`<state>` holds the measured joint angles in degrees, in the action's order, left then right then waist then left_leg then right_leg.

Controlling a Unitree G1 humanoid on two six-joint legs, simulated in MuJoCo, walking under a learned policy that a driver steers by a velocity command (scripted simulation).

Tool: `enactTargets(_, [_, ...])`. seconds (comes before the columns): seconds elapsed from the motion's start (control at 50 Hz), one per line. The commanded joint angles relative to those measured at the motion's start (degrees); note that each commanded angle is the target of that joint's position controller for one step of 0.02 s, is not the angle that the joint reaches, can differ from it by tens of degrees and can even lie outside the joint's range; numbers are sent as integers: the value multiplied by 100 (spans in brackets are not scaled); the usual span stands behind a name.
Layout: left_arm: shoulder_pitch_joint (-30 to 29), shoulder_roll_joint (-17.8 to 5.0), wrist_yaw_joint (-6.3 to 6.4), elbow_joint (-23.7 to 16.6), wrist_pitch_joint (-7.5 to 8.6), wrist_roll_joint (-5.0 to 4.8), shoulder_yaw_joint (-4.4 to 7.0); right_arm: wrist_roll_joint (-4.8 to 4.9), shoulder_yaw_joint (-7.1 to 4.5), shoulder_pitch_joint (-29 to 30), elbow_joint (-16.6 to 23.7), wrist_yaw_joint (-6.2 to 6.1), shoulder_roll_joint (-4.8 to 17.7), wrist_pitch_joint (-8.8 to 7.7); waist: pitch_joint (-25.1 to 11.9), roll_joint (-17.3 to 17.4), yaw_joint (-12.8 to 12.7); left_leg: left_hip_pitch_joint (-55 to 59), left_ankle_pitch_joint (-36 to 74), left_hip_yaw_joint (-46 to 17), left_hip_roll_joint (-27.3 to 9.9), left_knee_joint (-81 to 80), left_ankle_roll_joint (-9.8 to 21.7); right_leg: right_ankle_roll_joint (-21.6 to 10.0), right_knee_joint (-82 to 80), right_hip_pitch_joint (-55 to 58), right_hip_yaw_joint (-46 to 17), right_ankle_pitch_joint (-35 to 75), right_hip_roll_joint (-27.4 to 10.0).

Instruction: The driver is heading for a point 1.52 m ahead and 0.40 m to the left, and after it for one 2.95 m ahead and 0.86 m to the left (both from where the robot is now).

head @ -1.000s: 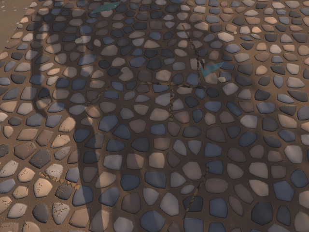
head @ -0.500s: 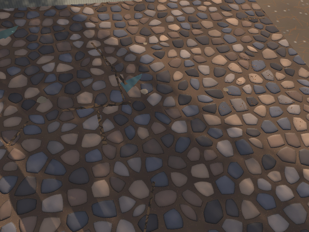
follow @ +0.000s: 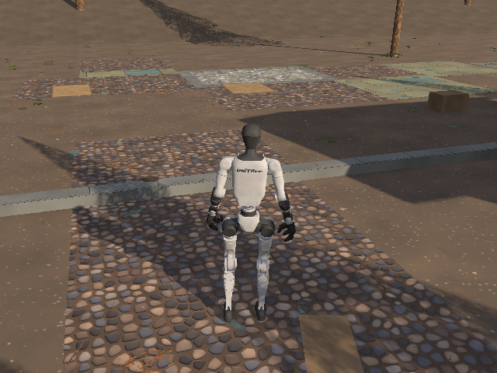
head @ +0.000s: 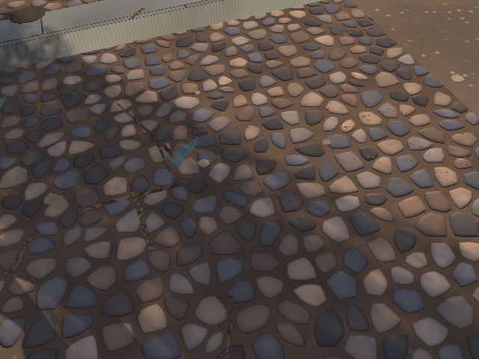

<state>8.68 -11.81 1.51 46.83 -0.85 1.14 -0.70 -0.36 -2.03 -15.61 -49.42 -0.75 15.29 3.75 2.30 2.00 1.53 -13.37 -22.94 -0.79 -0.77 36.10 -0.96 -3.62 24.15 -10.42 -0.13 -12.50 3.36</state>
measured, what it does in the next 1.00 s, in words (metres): steps on the spot, turning left: left foot, then right foot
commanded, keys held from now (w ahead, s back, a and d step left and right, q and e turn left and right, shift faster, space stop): q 0.76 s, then no key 0.22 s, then e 0.02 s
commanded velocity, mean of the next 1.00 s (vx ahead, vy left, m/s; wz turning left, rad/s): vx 0.00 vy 0.00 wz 0.43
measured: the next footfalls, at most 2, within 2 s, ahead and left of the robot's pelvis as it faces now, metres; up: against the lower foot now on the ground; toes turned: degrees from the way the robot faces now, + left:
left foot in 0.06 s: +0.01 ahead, +0.12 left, +0.00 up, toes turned +1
right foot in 0.36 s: +0.02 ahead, -0.10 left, +0.00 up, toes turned +14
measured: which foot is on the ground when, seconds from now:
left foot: up 0.00-0.04, down 0.06-0.36, up 0.38-0.78, down 0.80-1.00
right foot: down 0.00-0.08, up 0.10-0.34, down 0.36-0.80, up 0.82-1.00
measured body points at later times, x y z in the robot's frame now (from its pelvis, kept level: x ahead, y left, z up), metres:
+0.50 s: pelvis -0.04 -0.03 +0.00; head +0.00 -0.05 +0.45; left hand -0.02 +0.26 -0.10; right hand +0.14 -0.28 -0.14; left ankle -0.09 +0.09 -0.67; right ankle -0.02 -0.11 -0.74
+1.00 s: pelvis -0.08 +0.00 +0.00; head -0.06 +0.04 +0.45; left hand -0.15 +0.28 -0.14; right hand +0.17 -0.16 -0.10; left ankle -0.11 +0.06 -0.74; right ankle -0.02 -0.13 -0.68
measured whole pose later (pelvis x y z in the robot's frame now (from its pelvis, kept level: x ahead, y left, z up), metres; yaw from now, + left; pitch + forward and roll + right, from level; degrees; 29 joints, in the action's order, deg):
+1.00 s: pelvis -0.08 +0.00 +0.00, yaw +30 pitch -1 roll -1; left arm 12.9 -17.3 0.2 47.4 -3.6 1.1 3.2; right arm -0.5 -1.6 -8.8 -44.8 -0.2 14.2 1.7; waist 4.7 -3.1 -1.4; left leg -9.3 -12.2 0.1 3.4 22.7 4.6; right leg 1.5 56.3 -23.8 0.3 -21.8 -2.0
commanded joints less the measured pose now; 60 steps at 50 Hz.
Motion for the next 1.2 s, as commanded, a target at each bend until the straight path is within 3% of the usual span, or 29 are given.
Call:
enactTargets(0.02, [53,-1174,94,-106,1,-50,347,26,-84,-79,222,-43,452,-130,-299,-826,-74,41,563,181,151,-843,94,-622,-277,381,-1018,1850,-1457])
enactTargets(0.06, [108,-1206,123,-105,-10,-59,418,-51,-104,-105,232,-51,628,-233,-360,-530,-73,399,1638,-290,-147,-1162,260,-351,44,65,-911,1321,-1307])
enactTargets(0.08, [196,-1100,118,-177,-21,-37,437,-77,-165,-158,231,-48,901,-273,-351,1,-246,436,2666,-856,-552,-1035,432,-214,465,-194,-545,799,-887])
enactTargets(0.1, [31,-839,129,-211,-68,-56,394,29,-260,-107,204,-14,1090,-270,-135,773,-170,133,3031,-1669,-998,-1315,866,18,938,-551,69,-14,-243])
enactTargets(0.14, [-195,-773,121,-267,-134,-26,398,-76,-283,-186,266,18,1075,-271,4,1132,69,130,3341,-2605,-1732,-1926,1587,143,2305,-1158,90,-1649,140])
enactTargets(0.16, [-236,-790,78,-290,-151,-62,415,-114,-305,-158,272,-5,1073,-262,4,887,56,129,3373,-2524,-1677,-1960,1718,147,2907,-1319,-120,-1928,69])
enactTargets(0.2, [-105,-761,45,-294,-120,-76,417,-66,-354,164,316,-58,1059,-207,-2,549,-174,234,3001,-2049,-1226,-1828,1451,212,2808,-1464,-287,-1620,-132])
enactTargets(0.28, [6,-721,54,-331,-18,-108,374,-28,-427,239,337,9,1005,-88,-365,781,-25,474,3014,-1934,-843,-1562,1156,400,1540,-916,-66,-1272,55])
enactTargets(0.34, [693,-792,129,-206,50,-84,403,45,-468,635,448,57,1028,-36,-475,665,-374,-154,2313,-2003,-495,-1146,690,360,-441,348,-41,-199,71])
enactTargets(0.36, [802,-1240,185,-208,83,4,501,52,-408,476,510,61,756,-54,-460,-183,-268,-812,1134,-1616,-47,-451,372,189,-1151,817,-1010,-603,-856])
enactTargets(0.38, [418,-1891,179,-440,49,3,616,51,-300,189,607,31,283,-82,-425,-1613,-83,-1737,-739,-585,948,672,97,-356,-1498,862,-2674,-442,-2345])
enactTargets(0.4, [427,-1758,137,-431,21,94,591,-109,-402,311,553,1,803,-58,-354,-1248,-166,-1569,-1092,-558,541,1798,117,-862,-1295,95,-2677,77,-2668])
enactTargets(0.42, [195,-1307,112,-512,30,92,465,-81,-466,317,464,28,924,-39,-151,-750,-2,-1436,-788,-663,452,2288,175,-911,-1250,-197,-2225,316,-2370])
enactTargets(0.46, [-228,-1019,120,-636,60,56,383,-96,-478,131,311,133,853,19,-15,-783,197,-1470,-121,-453,340,2785,114,-636,-1098,-165,-1168,623,-1701])
enactTargets(0.5, [4,-1033,145,-606,89,47,387,-93,-437,171,310,235,778,47,-90,-966,40,-1631,-1,-249,327,2755,-53,-668,-902,231,-701,1459,-1539])
enactTargets(0.6, [625,-1215,118,-440,87,44,481,-58,-343,763,612,333,645,97,-216,-995,-352,-1713,-197,-39,177,1890,-190,-922,-683,990,-553,1850,-1928])
enactTargets(0.7, [486,-1388,-6,-443,72,87,562,21,-269,875,820,371,551,98,-314,-1180,-356,-768,-372,390,159,784,12,-843,-383,591,-123,2211,-2021])
enactTargets(0.76, [376,-1483,-56,-428,30,40,615,44,-260,706,869,363,525,44,-415,-1151,-225,-223,-18,571,221,-153,182,-648,47,452,74,2226,-2063])
enactTargets(0.78, [350,-1472,-63,-399,3,-6,616,1,-248,524,819,330,494,-9,-441,-976,-78,284,611,552,287,-967,270,-425,395,135,250,1903,-1955])
enactTargets(0.8, [557,-1372,-79,-322,-19,-4,600,-87,-280,354,770,257,674,-93,-486,-410,1,892,1186,10,99,-1768,359,-67,1017,-396,502,1146,-1740])
enactTargets(0.82, [774,-860,-124,-473,-68,76,476,-158,-363,261,846,180,1249,-192,-555,1194,-156,1612,2329,-2020,-1531,-2160,668,357,2503,-1693,996,-1565,-1081])
enactTargets(0.84, [202,-834,-19,-727,-172,44,424,-68,-484,8,814,168,1650,-214,-388,1328,205,895,3748,-2605,-2245,-1964,1582,440,3186,-2081,387,-2391,-430])
enactTargets(0.86, [135,-1025,-4,-652,-235,15,464,-27,-393,28,759,153,1273,-220,-290,570,117,874,3818,-2104,-1945,-1915,1685,446,3590,-2031,14,-2092,-623])
enactTargets(0.9, [357,-1040,-73,-403,-207,-71,490,-40,-214,804,850,89,764,-211,-59,434,-260,687,3444,-1271,-1207,-1981,1305,439,3436,-1855,-113,-1255,-682])
enactTargets(0.94, [609,-1100,-119,-209,-212,42,519,-7,-147,822,827,23,644,-250,-308,532,-274,921,4109,-936,-965,-1892,1236,500,3554,-1650,-14,-903,-583])
enactTargets(1.04, [627,-748,-158,39,-304,-31,399,-85,43,652,546,-43,373,-351,-299,387,-176,905,3241,-668,-968,-2066,1119,577,2313,-1035,-122,-818,-545])
enactTargets(1.08, [511,-756,-142,77,-305,-31,384,-133,36,601,415,-85,527,-349,-138,518,-77,716,2766,-635,-990,-2048,1111,515,1789,-743,-114,-945,-430])
enactTargets(1.14, [462,-919,-106,62,-253,-56,428,-91,-81,524,318,-126,855,-299,-79,481,-35,765,2860,-832,-1245,-1832,1313,410,1758,-868,-33,-1263,-343])
enactTargets(1.2, [495,-827,-92,51,-189,-72,414,-76,-135,529,285,-153,845,-265,-138,354,-58,859,3287,-928,-1478,-1649,1481,316,1827,-961,62,-1503,-374])
Velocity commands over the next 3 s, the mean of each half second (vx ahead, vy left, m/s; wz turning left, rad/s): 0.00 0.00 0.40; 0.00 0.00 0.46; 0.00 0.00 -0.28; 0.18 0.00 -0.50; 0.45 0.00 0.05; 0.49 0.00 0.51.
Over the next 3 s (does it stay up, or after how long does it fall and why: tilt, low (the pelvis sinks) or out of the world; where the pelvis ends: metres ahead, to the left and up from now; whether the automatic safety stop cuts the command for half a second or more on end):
stays up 0.46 0.04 -0.01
